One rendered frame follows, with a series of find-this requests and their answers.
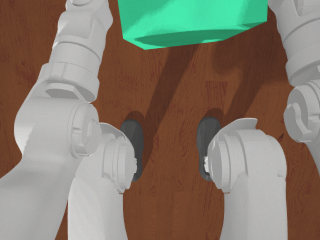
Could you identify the robot left upper arm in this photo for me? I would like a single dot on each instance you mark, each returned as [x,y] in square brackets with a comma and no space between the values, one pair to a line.
[53,135]

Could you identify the right robot shin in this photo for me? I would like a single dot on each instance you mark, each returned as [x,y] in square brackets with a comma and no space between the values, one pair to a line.
[246,124]

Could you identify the robot left forearm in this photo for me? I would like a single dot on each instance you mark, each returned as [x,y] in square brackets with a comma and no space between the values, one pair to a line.
[77,51]

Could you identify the carton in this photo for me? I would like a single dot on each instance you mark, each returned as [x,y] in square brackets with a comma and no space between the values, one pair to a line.
[152,24]

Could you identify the robot right forearm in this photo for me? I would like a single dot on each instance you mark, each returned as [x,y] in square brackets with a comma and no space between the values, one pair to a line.
[298,23]

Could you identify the robot right upper arm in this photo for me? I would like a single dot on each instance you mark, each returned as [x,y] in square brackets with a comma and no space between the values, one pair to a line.
[302,117]

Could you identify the robot left thigh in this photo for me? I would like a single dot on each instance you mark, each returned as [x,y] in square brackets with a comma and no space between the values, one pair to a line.
[95,207]

